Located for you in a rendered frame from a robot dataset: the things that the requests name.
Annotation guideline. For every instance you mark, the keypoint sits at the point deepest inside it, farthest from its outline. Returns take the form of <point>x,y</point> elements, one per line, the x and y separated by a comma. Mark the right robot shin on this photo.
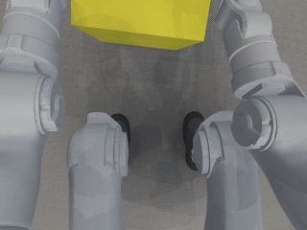
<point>224,115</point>

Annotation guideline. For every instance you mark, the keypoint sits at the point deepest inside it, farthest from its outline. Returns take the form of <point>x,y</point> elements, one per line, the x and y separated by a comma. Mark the robot left forearm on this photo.
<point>30,34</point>

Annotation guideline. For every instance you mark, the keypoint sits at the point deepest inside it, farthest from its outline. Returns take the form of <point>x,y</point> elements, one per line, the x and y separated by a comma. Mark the robot right upper arm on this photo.
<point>273,128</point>

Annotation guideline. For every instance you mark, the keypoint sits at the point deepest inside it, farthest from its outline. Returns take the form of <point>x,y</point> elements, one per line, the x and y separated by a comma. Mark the robot left upper arm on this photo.
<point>31,107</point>

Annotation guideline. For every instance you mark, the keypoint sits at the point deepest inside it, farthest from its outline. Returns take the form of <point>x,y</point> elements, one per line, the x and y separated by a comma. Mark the robot right forearm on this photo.
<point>252,52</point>

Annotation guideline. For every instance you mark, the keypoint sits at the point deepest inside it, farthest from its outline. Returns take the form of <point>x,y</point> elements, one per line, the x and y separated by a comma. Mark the carton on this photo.
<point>160,24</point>

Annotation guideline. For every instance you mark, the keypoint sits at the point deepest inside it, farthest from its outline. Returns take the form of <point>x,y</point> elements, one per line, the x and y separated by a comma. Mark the left robot thigh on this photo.
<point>95,182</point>

